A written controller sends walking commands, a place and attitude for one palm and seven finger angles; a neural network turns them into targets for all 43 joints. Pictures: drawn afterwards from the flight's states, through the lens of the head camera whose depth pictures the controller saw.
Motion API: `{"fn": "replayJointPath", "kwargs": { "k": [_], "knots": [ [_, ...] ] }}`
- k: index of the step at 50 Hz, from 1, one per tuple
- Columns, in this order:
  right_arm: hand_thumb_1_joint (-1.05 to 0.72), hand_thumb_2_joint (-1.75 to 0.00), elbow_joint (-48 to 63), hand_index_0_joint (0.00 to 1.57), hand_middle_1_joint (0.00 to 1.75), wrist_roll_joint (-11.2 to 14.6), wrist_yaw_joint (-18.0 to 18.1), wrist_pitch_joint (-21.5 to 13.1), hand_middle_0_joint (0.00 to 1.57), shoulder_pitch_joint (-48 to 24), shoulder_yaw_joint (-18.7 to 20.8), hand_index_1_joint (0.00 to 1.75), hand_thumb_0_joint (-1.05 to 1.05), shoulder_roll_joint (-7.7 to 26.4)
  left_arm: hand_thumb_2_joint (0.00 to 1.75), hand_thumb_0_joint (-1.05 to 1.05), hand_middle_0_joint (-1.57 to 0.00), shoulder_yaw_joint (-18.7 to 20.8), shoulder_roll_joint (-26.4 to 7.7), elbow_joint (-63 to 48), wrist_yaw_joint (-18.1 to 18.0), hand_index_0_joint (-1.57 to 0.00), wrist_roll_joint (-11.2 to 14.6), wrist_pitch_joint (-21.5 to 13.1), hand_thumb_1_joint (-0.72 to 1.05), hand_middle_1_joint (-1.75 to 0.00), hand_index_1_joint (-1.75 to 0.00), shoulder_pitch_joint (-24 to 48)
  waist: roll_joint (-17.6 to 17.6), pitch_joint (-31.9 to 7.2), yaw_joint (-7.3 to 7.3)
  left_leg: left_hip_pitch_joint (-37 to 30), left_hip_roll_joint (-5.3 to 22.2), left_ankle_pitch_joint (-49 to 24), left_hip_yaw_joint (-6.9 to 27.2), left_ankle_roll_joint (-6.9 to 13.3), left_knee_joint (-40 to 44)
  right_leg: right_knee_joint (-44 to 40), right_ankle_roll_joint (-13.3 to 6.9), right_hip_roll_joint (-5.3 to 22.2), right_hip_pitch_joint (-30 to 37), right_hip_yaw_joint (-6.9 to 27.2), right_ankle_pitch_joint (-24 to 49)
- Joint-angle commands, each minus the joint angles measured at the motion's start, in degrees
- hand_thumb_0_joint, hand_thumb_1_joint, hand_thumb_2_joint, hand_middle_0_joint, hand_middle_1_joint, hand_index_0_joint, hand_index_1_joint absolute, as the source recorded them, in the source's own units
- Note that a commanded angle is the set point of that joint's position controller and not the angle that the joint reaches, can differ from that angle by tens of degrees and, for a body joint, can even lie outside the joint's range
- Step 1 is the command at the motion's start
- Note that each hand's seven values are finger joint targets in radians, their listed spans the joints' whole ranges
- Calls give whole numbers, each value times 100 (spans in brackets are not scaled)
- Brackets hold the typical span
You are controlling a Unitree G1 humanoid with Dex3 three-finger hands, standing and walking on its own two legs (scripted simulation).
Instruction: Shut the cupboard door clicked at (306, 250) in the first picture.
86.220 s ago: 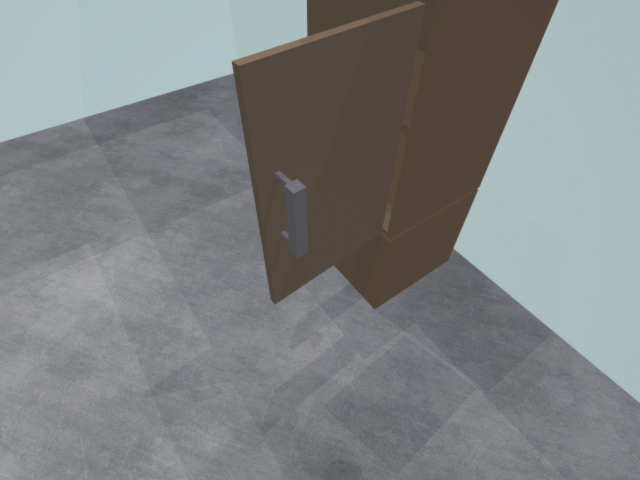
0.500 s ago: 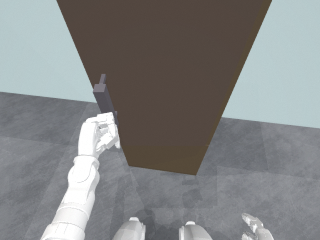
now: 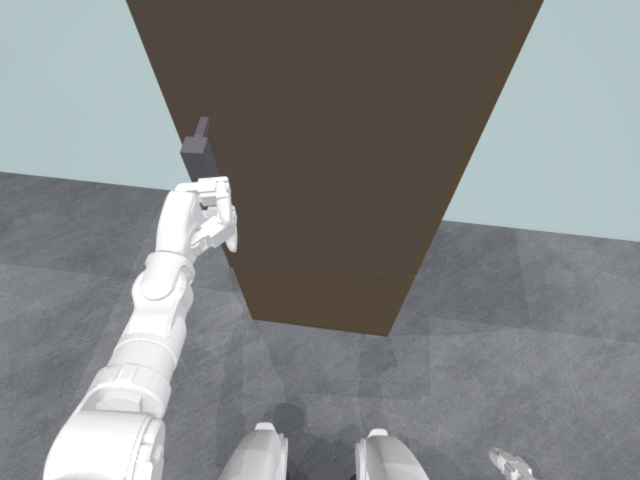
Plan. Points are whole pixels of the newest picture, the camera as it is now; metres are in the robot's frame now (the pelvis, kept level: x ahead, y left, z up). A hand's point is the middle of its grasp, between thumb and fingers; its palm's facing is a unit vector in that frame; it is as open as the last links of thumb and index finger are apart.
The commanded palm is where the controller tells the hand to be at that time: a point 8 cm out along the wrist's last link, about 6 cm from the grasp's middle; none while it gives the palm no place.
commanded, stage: push the door shut along its arc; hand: left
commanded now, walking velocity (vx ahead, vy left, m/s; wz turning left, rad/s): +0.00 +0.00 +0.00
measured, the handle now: (214, 180) +0.50 +0.15 +0.05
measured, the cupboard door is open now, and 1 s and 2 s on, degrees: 4 0 0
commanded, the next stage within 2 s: pull the fist back off the door in 0.54 s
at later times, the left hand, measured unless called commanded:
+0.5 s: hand (228, 208) +0.44 +0.13 +0.06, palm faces -0.19 -0.98 -0.05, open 3.3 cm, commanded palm +0.48 +0.14 +0.06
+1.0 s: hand (252, 205) +0.45 +0.10 +0.06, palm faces +0.03 -1.00 -0.05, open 3.2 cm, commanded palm +0.42 +0.14 +0.06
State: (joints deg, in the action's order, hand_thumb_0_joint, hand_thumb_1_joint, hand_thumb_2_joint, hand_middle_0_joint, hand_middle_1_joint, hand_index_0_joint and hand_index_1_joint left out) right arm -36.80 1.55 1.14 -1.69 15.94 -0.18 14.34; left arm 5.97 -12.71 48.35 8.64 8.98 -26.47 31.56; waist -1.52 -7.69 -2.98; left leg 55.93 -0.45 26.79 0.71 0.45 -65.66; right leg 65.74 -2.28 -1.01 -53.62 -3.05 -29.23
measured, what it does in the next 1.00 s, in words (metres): shifts its weight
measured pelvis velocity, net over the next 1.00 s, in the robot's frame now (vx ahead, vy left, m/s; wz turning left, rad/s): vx -0.05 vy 0.01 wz -0.01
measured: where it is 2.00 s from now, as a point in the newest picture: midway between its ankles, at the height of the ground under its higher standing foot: outside the picture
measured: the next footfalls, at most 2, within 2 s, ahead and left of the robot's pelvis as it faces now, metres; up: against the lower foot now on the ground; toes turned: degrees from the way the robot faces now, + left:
none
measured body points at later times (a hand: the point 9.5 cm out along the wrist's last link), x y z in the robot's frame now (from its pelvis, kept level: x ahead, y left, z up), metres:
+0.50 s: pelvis -0.04 +0.01 -0.02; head +0.07 +0.04 +0.41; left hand +0.45 +0.18 +0.06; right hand +0.03 -0.25 -0.13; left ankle +0.05 +0.11 -0.65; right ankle +0.02 -0.10 -0.65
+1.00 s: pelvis -0.05 +0.01 -0.02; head +0.05 +0.02 +0.41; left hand +0.44 +0.15 +0.06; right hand -0.01 -0.25 -0.14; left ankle +0.05 +0.11 -0.65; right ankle +0.02 -0.10 -0.65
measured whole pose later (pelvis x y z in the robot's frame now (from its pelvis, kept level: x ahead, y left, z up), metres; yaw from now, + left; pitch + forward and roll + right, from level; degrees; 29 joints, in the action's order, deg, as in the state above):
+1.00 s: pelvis -0.05 +0.01 -0.02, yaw +0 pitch +19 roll -2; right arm -39.2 -1.7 -1.4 -4.9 19.4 -1.6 14.5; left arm 8.5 -14.5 68.6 -6.4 3.7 -25.6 53.2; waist -1.5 -7.6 -8.8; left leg 66.7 -1.4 23.4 1.5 1.1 -70.3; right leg 69.7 -1.6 -0.8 -64.0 -3.4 -24.9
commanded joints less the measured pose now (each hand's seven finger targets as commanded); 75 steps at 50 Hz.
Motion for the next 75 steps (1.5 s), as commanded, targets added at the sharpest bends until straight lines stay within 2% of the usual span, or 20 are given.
{"fn": "replayJointPath", "kwargs": {
  "k": [1, 9, 18, 20, 29, 32, 33, 35, 38, 39, 42, 46, 50, 54, 59, 61, 66, 70, 72, 75],
  "knots": [
    [-90, -90, 480, 20, 30, 8, 83, -176, 20, 417, 295, 30, 0, 849, 90, 0, -130, 170, -808, -528, 171, -130, -23, -264, 90, -150, -150, 3177, 141, -2014, -456, -1131, -2, -534, 205, 165, 688, -1113, 97, 27, 620, 418, 954],
    [-90, -90, 329, 20, 30, -13, 29, -214, 20, 765, 337, 30, 0, 978, 90, 0, -130, -126, -614, 66, 412, -130, -67, -230, 90, -150, -150, 4317, -131, -2121, -797, -1444, 51, -474, 454, 177, 617, -920, 41, -36, -262, 234, 711],
    [-90, -90, 127, 20, 30, -7, 57, -330, 20, 893, 297, 30, 0, 1098, 90, 0, -130, -523, -405, 489, 378, -130, -184, -22, 90, -150, -150, 5395, -314, -1880, -1157, -1325, 77, 868, 724, 164, 766, -896, 31, -13, -1057, 181, -39],
    [-90, -90, 91, 20, 30, -23, 72, -399, 20, 895, 285, 30, 0, 1111, 90, 0, -130, -687, -259, 386, 373, -130, -208, -30, 90, -150, -150, 5677, -594, -2022, -1212, -1542, 96, 1040, 824, 145, 812, -826, 22, 3, -1291, 143, -79],
    [-90, -90, -12, 20, 30, -65, 117, -660, 20, 924, 230, 30, 0, 1203, 90, 0, -130, -822, -236, 368, 335, -130, -213, 75, 90, -150, -150, 6101, -775, -2080, -1347, -1636, 150, 1533, 1069, 117, 916, -680, 6, 13, -1680, 67, -227],
    [-90, -90, -39, 20, 30, -58, 122, -715, 20, 917, 205, 30, 0, 1216, 90, 0, -130, -765, -337, 457, 310, -130, -183, 143, 90, -150, -150, 6040, -659, -2052, -1328, -1466, 136, 1621, 1032, 113, 904, -704, 14, 9, -1587, 87, -301],
    [-90, -90, 62, 20, 30, -142, 149, -724, 20, 759, 218, 30, 0, 1147, 90, 0, -130, 299, -342, 456, -627, -130, 369, 207, 90, -150, -150, 6124, -647, -2046, -975, -1210, 87, 1839, 1107, 10, 1022, -647, 31, 9, -1527, 59, -324],
    [-90, -90, 61, 20, 30, -253, 39, -715, 20, 798, 210, 30, 0, 1104, 90, 0, -130, -1, 115, 470, -1453, -130, 73, 228, 90, -150, -150, 5911, -599, -2117, -1119, -1403, 109, 1785, 1184, -19, 1089, -604, 92, 13, -1550, -28, -147],
    [-90, -90, -17, 20, 30, -352, -102, -615, 20, 952, 261, 30, 0, 1096, 90, 0, -130, -152, -83, 535, -1873, -130, -487, 87, 90, -150, -150, 5870, -395, -2313, -1203, -1279, 41, 1347, 900, 37, 905, -774, 117, 27, -1161, 46, -60],
    [-90, -90, -13, 20, 30, -388, -128, -590, 20, 1017, 272, 30, 0, 1127, 90, 0, -130, -115, -325, 516, -1884, -130, -695, -34, 90, -150, -150, 5954, -376, -2437, -1184, -1279, 38, 1290, 914, 41, 874, -721, 103, 27, -1125, 45, -63],
    [-90, -90, 6, 20, 30, -401, -202, -531, 20, 971, 290, 30, 0, 1096, 90, 0, -130, -376, -252, 709, -1724, -130, -961, -258, 90, -150, -150, 5778, -348, -2165, -1189, -1179, 17, 1373, 791, 55, 837, -851, 81, 27, -1108, 94, -262],
    [-90, -90, 191, 20, 30, -319, -157, -469, 20, 837, 242, 30, 0, 1106, 90, 0, -130, 435, -924, 865, -1480, -130, -496, -245, 90, -150, -150, 5254, -194, -2333, -819, -646, -67, 1263, 534, 69, 797, -937, 69, 11, -394, 270, -515],
    [-90, -90, 334, 20, 30, -280, -195, -426, 20, 792, 236, 30, 0, 1015, 90, 0, -130, 392, -784, 723, -1344, -130, -483, -368, 90, -150, -150, 4653, 45, -2108, -714, -428, -82, 1120, 326, 112, 752, -1107, 109, 6, -139, 370, -672],
    [-90, -90, 523, 20, 30, -252, -206, -335, 20, 748, 264, 30, 0, 942, 90, 0, -130, 749, -1024, 205, -1260, -130, -390, -519, 90, -150, -150, 3793, 160, -2361, -379, -363, -91, 746, 142, 141, 753, -1227, 110, -1, 497, 527, -672],
    [-90, -90, 746, 20, 30, -166, -211, -199, 20, 617, 334, 30, 0, 842, 90, 0, -130, 464, -592, -911, -1220, -130, -308, -535, 90, -150, -150, 2674, 160, -2358, -210, -803, -30, 221, 42, 151, 959, -1367, 124, -30, 920, 485, -79],
    [-90, -90, 742, 20, 30, -147, -182, -145, 20, 597, 367, 30, 0, 814, 90, 0, -130, 491, -579, -1251, -1253, -130, -278, -495, 90, -150, -150, 2205, 432, -2307, -188, -871, -6, -140, -2, 166, 974, -1433, 156, -18, 1189, 491, 322],
    [-90, -90, 813, 20, 30, -134, -174, -143, 20, 469, 402, 30, 0, 689, 90, 0, -130, 79, -124, -2408, -1202, -130, -242, -549, 90, -150, -150, 868, 103, -2519, 4, -1573, 23, -1388, -36, 127, 971, -1151, 130, -17, 1560, 347, 2013],
    [-90, -90, 870, 20, 30, -105, -170, -83, 20, 304, 402, 30, 0, 639, 90, 0, -130, -163, 61, -2810, -1087, -130, -223, -411, 90, -150, -150, -129, 297, -2104, 33, -1613, 27, -1746, -63, 136, 972, -1155, 151, 21, 1662, 331, 2591],
    [-90, -90, 960, 20, 30, -93, -176, -66, 20, 173, 414, 30, 0, 605, 90, 0, -130, -499, 364, -3249, -1021, -130, -209, -349, 90, -150, -150, -426, 219, -2088, 25, -1837, 32, -1860, -39, 128, 987, -1154, 140, 30, 1617, 286, 2658],
    [-90, -90, 968, 20, 30, -94, -134, -46, 20, 82, 425, 30, 0, 596, 90, 0, -130, -565, 338, -3680, -1044, -130, -218, -286, 90, -150, -150, -552, 110, -2137, -4, -2104, 39, -2171, 16, 121, 878, -1087, 133, 43, 1521, 259, 2892]
  ]
}}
